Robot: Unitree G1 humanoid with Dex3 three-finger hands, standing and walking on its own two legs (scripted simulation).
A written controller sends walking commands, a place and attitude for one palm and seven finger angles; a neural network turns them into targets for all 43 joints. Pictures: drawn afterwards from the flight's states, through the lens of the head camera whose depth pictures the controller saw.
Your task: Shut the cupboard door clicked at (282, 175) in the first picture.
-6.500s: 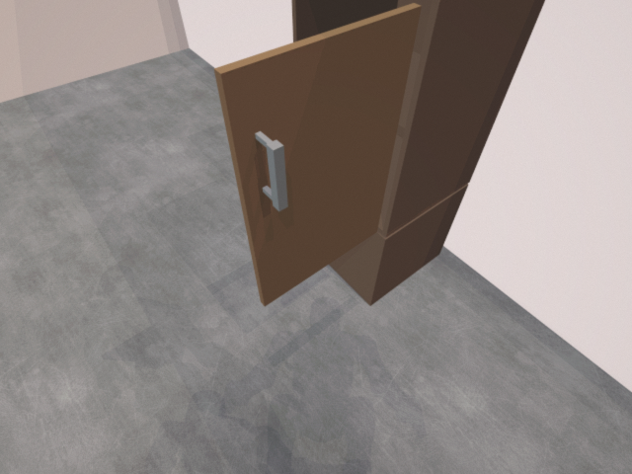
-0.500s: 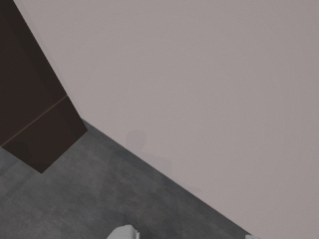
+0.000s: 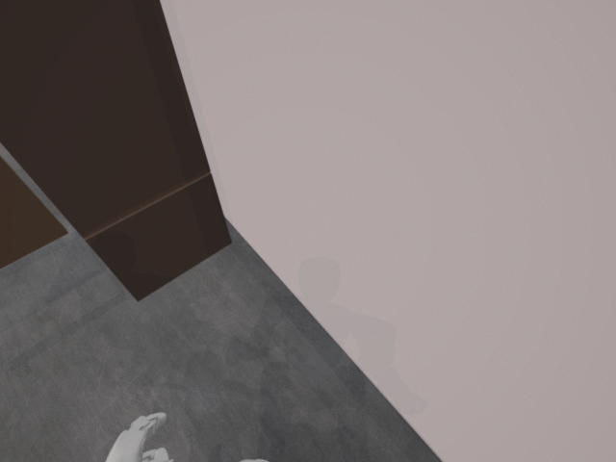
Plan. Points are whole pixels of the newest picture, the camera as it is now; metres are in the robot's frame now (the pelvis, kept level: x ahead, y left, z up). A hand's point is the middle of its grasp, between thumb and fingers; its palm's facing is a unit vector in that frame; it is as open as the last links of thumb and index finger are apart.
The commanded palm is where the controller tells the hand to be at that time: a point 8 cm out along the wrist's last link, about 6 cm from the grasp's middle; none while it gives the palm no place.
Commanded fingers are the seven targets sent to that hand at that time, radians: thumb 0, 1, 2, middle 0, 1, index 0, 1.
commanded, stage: turn to face it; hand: left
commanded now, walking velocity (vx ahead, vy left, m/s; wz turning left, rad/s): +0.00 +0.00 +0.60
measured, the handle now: out of the picture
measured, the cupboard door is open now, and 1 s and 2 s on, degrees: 91 91 91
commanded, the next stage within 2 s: take the last steps up to it in 1.04 s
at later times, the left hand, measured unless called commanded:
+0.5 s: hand out of the picture -0.01 +0.25 -0.18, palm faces +0.37 -0.90 -0.24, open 7.4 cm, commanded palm none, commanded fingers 0.00 0.90 0.90 -0.20 -0.30 -0.20 -0.30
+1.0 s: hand out of the picture +0.04 +0.19 -0.14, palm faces +0.56 -0.78 -0.27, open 7.4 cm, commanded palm none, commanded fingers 0.00 0.90 0.90 -0.20 -0.30 -0.20 -0.30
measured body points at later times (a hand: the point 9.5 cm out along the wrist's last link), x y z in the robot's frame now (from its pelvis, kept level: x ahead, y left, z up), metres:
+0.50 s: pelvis +0.02 +0.02 +0.00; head +0.06 +0.07 +0.45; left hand -0.02 +0.29 -0.16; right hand +0.22 -0.18 -0.12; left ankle +0.00 +0.11 -0.73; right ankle +0.02 -0.14 -0.65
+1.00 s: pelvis +0.07 -0.02 +0.01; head +0.11 -0.02 +0.46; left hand +0.01 +0.23 -0.12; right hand +0.25 -0.21 -0.15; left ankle -0.04 +0.07 -0.64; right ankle +0.12 -0.11 -0.73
